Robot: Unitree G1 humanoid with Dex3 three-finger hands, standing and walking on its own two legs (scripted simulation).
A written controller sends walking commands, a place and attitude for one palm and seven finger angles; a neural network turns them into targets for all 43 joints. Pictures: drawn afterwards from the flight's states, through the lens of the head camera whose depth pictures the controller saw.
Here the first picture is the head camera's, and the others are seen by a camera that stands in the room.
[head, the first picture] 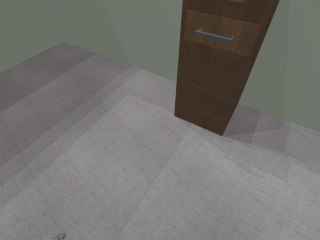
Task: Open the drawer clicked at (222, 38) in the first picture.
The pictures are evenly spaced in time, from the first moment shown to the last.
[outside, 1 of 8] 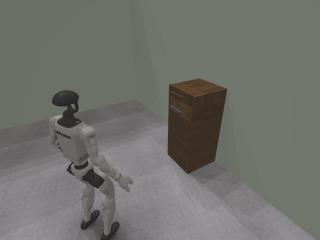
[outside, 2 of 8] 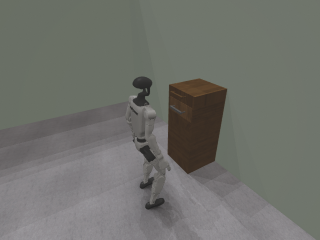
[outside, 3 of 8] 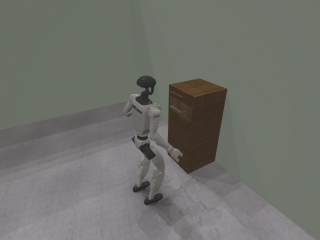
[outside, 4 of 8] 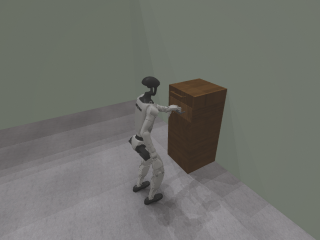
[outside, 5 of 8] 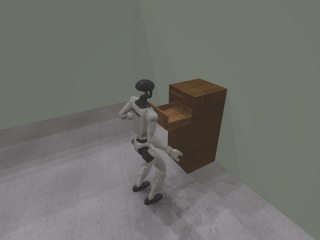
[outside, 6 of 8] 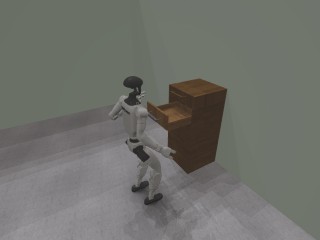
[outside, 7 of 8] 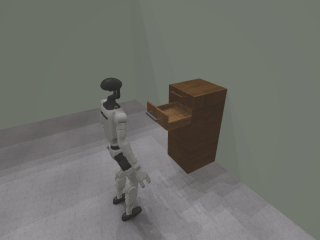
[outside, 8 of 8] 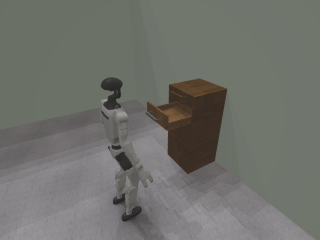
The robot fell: no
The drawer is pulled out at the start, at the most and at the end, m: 0.00 0.30 0.30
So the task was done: yes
